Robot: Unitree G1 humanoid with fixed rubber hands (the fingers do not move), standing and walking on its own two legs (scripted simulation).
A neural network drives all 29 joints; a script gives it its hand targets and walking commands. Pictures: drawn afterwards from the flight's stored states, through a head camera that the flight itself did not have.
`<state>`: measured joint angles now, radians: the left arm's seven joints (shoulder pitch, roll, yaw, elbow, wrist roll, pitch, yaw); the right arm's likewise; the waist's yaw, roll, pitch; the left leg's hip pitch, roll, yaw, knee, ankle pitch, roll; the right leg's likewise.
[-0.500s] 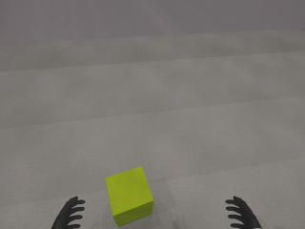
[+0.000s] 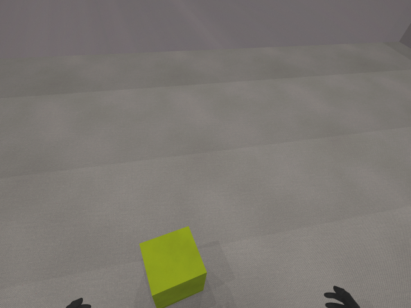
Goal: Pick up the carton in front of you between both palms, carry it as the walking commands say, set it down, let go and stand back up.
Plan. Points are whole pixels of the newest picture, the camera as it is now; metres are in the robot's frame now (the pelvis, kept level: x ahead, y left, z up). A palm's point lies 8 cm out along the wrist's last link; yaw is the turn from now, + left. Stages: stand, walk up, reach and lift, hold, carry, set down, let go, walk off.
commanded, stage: stand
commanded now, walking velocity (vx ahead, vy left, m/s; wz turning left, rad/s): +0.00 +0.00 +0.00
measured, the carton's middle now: (173, 268) +0.41 +0.10 -0.64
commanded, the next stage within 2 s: none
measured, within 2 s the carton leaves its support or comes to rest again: neither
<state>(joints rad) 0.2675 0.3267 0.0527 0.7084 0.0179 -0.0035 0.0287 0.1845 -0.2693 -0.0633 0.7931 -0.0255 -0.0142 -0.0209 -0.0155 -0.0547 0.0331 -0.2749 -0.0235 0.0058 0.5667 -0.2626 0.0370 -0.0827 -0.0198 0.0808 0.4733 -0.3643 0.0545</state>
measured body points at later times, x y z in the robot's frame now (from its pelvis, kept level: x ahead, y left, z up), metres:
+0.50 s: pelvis -0.01 +0.00 +0.00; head -0.02 +0.02 +0.45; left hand +0.08 +0.29 -0.12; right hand +0.09 -0.30 -0.10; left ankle +0.03 +0.09 -0.73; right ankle -0.06 -0.16 -0.73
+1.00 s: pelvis -0.02 -0.01 +0.01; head -0.02 +0.01 +0.46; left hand +0.06 +0.29 -0.12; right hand +0.08 -0.31 -0.10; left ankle +0.03 +0.09 -0.73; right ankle -0.06 -0.16 -0.73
